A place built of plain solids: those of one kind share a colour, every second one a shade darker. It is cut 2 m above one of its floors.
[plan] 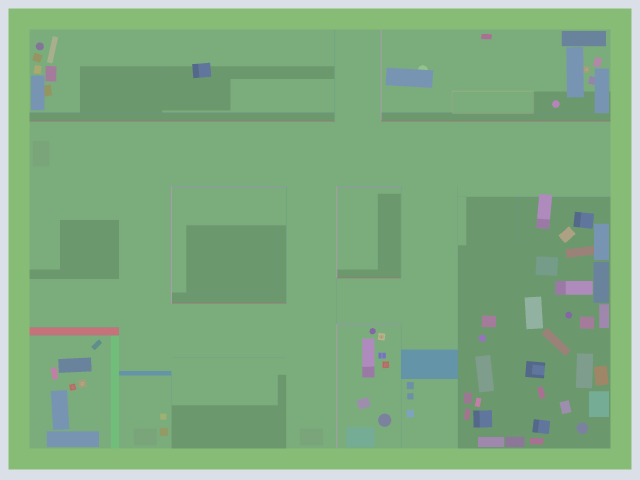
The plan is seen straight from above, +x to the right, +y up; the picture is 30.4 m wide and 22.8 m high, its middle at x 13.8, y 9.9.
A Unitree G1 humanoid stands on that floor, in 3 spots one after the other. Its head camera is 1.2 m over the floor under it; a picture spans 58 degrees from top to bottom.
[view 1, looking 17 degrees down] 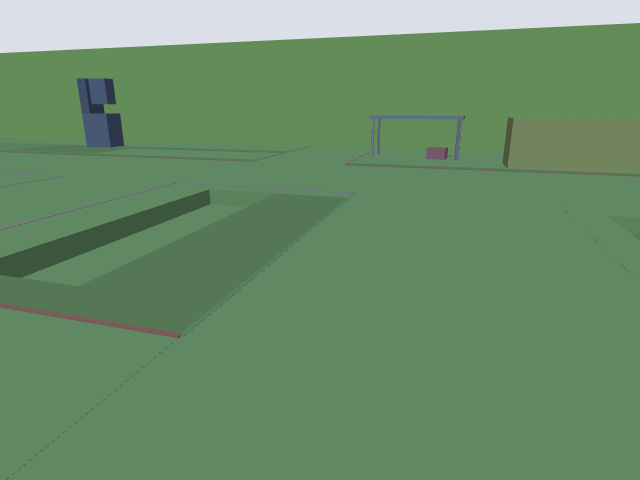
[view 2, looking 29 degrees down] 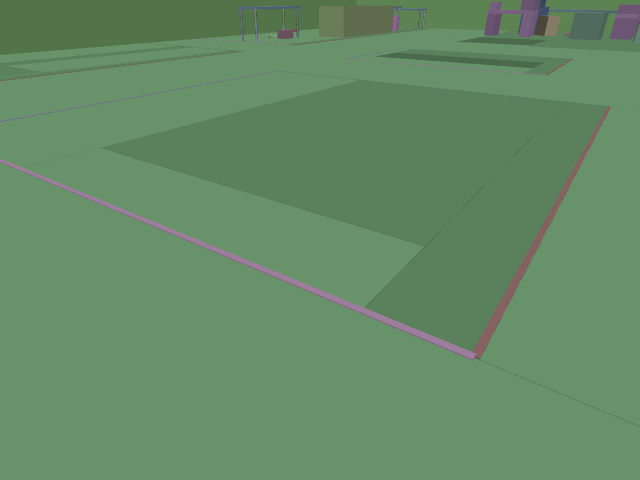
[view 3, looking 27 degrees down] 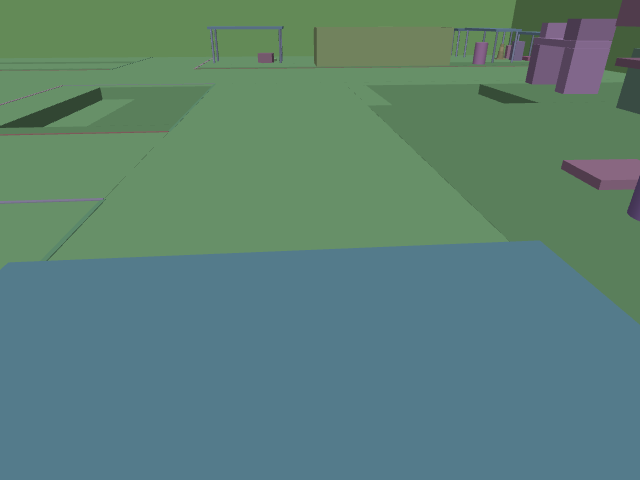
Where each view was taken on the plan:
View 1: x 19.00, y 6.30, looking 107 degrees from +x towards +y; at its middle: floor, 4.10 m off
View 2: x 5.40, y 6.68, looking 35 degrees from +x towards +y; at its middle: floor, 2.48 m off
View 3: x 19.00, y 2.75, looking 85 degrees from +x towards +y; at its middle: floor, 2.64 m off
